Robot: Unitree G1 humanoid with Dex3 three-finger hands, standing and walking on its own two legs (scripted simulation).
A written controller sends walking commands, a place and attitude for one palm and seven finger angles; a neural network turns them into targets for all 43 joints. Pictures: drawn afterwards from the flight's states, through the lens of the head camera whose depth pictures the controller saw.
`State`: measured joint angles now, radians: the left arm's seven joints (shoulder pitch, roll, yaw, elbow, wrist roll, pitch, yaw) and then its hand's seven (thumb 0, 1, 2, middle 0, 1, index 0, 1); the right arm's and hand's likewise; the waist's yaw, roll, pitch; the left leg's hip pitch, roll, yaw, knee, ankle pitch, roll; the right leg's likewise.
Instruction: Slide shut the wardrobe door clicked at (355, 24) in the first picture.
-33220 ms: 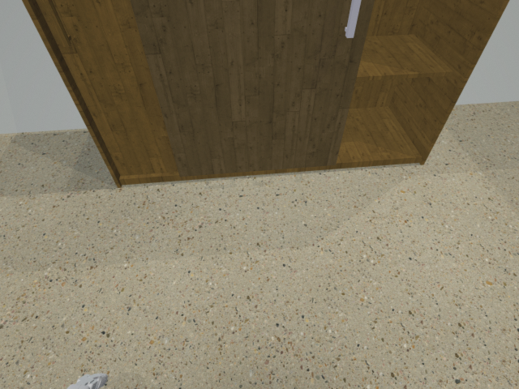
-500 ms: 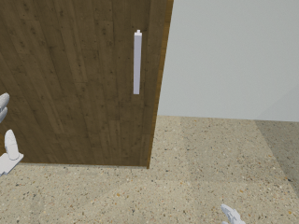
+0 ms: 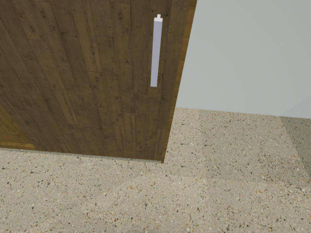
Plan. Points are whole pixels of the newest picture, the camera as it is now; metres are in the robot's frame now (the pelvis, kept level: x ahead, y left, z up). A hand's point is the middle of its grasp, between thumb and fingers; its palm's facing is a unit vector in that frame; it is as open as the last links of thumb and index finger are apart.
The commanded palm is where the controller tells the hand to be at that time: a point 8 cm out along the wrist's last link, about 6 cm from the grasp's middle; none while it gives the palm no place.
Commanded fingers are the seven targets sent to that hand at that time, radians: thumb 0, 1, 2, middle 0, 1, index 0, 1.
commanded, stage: let the arm hang, fingers relaxed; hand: left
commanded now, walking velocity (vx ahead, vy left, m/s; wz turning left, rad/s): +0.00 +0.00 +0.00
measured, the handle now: (156, 53) +0.66 +0.03 +0.12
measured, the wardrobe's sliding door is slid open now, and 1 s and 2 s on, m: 0.00 0.00 0.00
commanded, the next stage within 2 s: look to check the result in 0.78 s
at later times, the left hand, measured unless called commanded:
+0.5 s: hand out of the picture -0.01 +0.17 -0.17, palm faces +0.01 -0.98 -0.18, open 7.4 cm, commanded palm none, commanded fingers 0.00 0.90 0.90 -0.20 -0.30 -0.20 -0.30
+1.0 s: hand out of the picture +0.02 +0.17 -0.17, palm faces +0.00 -0.98 -0.20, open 7.4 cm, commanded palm none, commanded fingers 0.00 0.90 0.90 -0.20 -0.30 -0.20 -0.30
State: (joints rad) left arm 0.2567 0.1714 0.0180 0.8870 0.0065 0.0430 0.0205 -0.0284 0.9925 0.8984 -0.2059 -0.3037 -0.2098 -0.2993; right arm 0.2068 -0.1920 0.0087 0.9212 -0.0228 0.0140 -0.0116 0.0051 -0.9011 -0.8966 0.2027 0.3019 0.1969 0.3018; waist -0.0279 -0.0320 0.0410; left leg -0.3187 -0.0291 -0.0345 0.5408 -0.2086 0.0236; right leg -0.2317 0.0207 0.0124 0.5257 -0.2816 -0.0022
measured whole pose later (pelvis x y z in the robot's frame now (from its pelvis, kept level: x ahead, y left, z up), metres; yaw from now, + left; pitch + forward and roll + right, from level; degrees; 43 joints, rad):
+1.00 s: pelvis +0.02 +0.00 +0.01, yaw +0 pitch -1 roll +0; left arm 0.25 0.16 0.01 1.15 0.01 0.00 0.02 0.00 0.91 0.90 -0.20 -0.30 -0.20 -0.30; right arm 0.25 -0.16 -0.01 1.12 -0.02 0.01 -0.04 0.00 -0.90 -0.90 0.20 0.30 0.20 0.30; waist -0.01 0.01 0.06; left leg -0.23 -0.03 -0.03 0.42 -0.17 0.02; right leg -0.15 0.02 0.02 0.41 -0.25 -0.01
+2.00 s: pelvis +0.04 -0.02 +0.01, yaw -1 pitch -1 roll +0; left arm 0.14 0.26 0.02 1.13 0.01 -0.01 0.01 0.00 0.90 0.90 -0.20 -0.30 -0.20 -0.30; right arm 0.13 -0.27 -0.01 1.13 -0.01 0.00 -0.03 0.00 -0.90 -0.90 0.20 0.30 0.20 0.30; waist -0.01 0.00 0.06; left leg -0.16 -0.01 -0.02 0.35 -0.18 0.00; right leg -0.08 0.03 0.03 0.33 -0.24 -0.02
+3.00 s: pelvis +0.05 -0.02 +0.02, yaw -2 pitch -1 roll +0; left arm 0.11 0.32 0.01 1.12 0.01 -0.01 0.00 0.00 0.90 0.90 -0.20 -0.30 -0.21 -0.30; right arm 0.10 -0.33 -0.01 1.12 -0.01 0.00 -0.02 0.00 -0.90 -0.90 0.20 0.30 0.20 0.30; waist -0.01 0.00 0.06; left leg -0.12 0.00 -0.01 0.31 -0.17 -0.01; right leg -0.05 0.04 0.04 0.29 -0.22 -0.03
